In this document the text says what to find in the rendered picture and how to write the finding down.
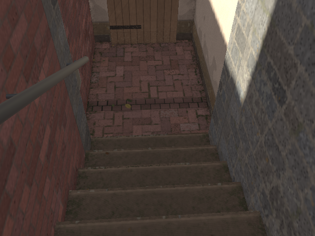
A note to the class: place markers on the stairs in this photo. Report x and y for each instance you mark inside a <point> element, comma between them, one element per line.
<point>159,201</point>

